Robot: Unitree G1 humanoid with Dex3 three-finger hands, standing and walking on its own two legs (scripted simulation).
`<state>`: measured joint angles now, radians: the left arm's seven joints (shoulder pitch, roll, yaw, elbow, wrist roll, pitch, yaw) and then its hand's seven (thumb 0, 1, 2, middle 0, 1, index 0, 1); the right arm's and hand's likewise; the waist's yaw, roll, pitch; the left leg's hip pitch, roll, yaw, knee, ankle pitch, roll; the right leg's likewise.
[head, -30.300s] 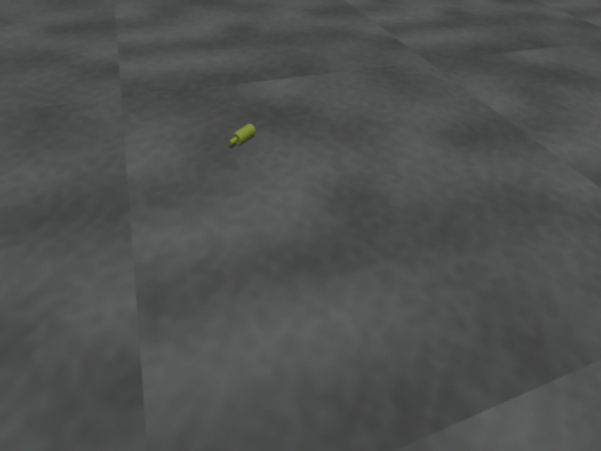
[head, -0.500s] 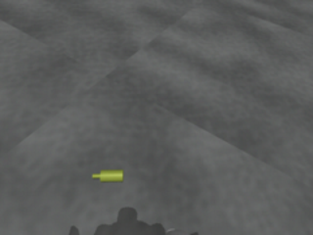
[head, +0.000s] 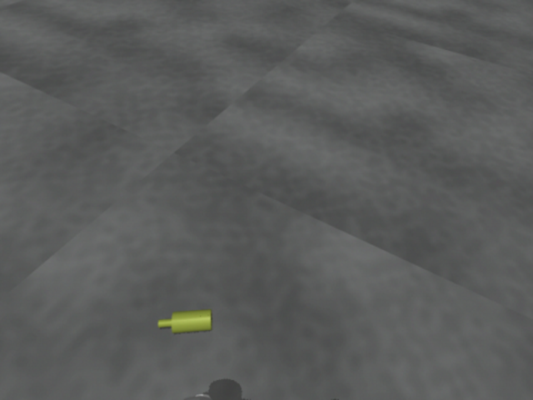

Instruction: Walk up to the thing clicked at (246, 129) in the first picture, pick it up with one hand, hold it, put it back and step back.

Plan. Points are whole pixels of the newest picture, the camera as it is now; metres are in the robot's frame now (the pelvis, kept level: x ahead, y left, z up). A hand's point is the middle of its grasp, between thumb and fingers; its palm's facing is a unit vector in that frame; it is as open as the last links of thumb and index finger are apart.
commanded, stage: walk up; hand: left
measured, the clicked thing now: (185, 321) +0.50 +0.25 -0.72
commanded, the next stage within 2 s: stand in 2.00 s
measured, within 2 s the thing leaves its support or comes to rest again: neither
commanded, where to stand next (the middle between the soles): +0.17 -0.03 m, yaw +7 degrees
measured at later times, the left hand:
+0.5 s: hand out of the picture +0.02 +0.26 -0.12, palm faces +0.05 -0.92 -0.39, open 7.4 cm
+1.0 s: hand out of the picture +0.14 +0.24 -0.14, palm faces +0.02 -0.88 -0.47, open 7.4 cm
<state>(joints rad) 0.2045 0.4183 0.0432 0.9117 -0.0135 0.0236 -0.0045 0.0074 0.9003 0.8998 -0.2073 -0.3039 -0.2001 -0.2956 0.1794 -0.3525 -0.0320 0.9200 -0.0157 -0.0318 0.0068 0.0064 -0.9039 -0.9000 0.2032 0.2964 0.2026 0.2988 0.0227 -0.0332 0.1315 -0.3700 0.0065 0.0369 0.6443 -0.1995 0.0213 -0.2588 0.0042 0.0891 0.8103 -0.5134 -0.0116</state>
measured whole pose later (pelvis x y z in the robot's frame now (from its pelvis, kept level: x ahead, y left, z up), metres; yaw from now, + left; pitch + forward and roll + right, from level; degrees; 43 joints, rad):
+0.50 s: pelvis +0.06 -0.02 +0.02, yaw +2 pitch -3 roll -1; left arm 0.43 0.41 0.08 0.89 0.03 -0.05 -0.04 0.01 0.90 0.90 -0.21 -0.30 -0.20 -0.30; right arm 0.29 -0.42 -0.06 0.88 -0.01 -0.01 0.06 0.01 -0.90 -0.90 0.20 0.30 0.20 0.30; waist 0.06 0.03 0.10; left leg -0.48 0.03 -0.04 0.74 -0.22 0.00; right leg 0.00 0.01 -0.14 0.41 -0.36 -0.03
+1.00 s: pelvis +0.07 -0.05 -0.02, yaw +2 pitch -3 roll +1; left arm 0.20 0.39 0.05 0.88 0.02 -0.01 0.01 0.00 0.90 0.90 -0.21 -0.30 -0.20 -0.30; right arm 0.07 -0.41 -0.05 0.84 0.00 0.06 -0.01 0.01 -0.90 -0.90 0.20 0.30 0.20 0.30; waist 0.02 0.05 0.17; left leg -0.54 -0.02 -0.05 1.00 -0.48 0.02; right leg -0.40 -0.03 0.00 0.84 -0.38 -0.01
